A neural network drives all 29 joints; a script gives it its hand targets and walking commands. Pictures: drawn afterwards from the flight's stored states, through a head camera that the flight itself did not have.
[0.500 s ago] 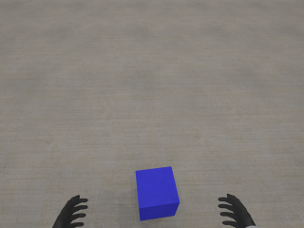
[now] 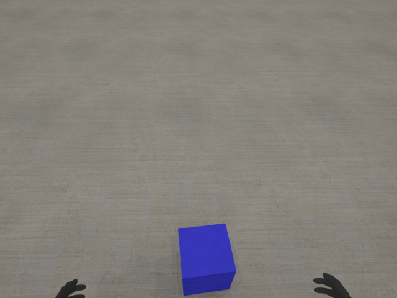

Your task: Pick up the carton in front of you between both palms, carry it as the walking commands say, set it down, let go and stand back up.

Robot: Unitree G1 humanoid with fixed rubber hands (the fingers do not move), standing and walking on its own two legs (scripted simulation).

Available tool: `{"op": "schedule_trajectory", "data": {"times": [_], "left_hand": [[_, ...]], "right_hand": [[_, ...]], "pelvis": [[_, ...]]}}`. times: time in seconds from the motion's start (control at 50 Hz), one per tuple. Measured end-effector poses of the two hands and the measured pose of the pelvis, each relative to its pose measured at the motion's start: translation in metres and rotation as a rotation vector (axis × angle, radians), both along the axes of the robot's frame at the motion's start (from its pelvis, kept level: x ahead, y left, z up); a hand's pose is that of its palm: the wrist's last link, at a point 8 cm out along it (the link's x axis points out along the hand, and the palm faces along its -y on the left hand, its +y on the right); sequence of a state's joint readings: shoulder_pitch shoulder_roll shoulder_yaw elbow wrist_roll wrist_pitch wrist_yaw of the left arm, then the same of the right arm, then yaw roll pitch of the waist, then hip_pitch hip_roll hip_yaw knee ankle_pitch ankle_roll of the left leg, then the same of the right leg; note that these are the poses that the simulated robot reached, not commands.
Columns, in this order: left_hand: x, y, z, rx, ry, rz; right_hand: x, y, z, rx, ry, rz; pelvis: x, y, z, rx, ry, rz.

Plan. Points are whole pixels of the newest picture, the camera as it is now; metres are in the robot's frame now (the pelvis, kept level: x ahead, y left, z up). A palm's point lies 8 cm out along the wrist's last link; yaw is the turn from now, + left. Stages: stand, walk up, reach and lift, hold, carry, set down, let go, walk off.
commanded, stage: stand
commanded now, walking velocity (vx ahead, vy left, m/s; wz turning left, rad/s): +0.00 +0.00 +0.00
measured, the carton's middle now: (204, 259) +0.44 -0.04 -0.64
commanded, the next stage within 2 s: none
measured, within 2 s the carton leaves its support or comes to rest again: neither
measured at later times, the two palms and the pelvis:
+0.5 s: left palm out of the picture +0.10 +0.28 -0.10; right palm out of the picture +0.10 -0.28 -0.09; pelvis -0.01 +0.01 +0.00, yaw +0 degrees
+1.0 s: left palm out of the picture +0.05 +0.30 -0.10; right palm out of the picture +0.06 -0.28 -0.09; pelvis -0.03 +0.01 +0.01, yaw -1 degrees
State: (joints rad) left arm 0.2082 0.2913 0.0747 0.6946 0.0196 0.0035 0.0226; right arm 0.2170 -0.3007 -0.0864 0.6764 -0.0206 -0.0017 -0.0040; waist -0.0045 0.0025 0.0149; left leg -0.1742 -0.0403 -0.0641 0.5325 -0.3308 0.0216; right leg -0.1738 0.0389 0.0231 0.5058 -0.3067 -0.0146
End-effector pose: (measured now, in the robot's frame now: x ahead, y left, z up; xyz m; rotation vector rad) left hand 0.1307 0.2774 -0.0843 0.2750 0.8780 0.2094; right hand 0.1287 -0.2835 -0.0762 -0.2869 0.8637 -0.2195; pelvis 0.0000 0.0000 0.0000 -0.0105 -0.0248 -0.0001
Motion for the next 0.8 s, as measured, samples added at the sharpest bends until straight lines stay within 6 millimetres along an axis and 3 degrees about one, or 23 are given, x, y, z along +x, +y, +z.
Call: {"op": "schedule_trajectory", "data": {"times": [0.3,0.8], "left_hand": [[-0.017,0.001,-0.010,-0.005,0.060,0.012],[-0.065,0.015,-0.017,0.006,0.170,0.034]], "right_hand": [[-0.015,0.009,-0.010,0.005,0.058,-0.004],[-0.059,0.003,-0.016,-0.008,0.151,-0.028]], "pelvis": [[-0.003,0.003,0.002,0.000,-0.011,0.000],[-0.025,0.007,0.007,0.004,-0.035,-0.006]]}}
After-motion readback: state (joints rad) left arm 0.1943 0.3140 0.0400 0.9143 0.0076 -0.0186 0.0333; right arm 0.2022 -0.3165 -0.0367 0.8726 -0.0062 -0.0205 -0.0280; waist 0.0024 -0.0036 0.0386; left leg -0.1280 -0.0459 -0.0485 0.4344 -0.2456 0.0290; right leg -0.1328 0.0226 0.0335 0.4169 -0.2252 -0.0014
